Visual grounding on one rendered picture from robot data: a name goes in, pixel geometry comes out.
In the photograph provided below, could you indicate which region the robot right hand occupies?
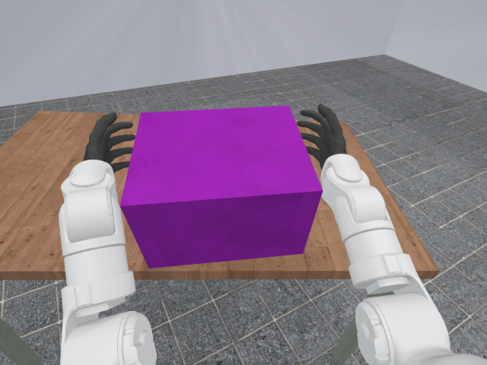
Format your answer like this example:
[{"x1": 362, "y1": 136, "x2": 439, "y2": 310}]
[{"x1": 297, "y1": 103, "x2": 347, "y2": 169}]

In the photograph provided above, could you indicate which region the robot left forearm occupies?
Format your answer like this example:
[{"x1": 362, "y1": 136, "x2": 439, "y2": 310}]
[{"x1": 59, "y1": 160, "x2": 136, "y2": 365}]

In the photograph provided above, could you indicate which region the carton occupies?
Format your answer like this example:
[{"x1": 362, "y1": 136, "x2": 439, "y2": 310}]
[{"x1": 120, "y1": 106, "x2": 323, "y2": 268}]

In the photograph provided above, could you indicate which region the right robot upper arm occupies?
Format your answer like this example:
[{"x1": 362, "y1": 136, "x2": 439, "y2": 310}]
[{"x1": 355, "y1": 292, "x2": 487, "y2": 365}]

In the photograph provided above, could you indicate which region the table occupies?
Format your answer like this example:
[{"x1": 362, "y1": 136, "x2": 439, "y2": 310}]
[{"x1": 0, "y1": 111, "x2": 440, "y2": 365}]

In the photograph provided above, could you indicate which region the robot right forearm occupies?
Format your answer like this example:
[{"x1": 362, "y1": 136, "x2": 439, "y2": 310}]
[{"x1": 320, "y1": 154, "x2": 450, "y2": 347}]

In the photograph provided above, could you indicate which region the robot left hand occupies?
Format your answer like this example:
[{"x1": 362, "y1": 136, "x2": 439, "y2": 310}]
[{"x1": 83, "y1": 112, "x2": 135, "y2": 173}]

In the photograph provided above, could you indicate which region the left robot upper arm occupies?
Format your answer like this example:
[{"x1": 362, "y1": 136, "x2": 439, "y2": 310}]
[{"x1": 62, "y1": 311, "x2": 157, "y2": 365}]

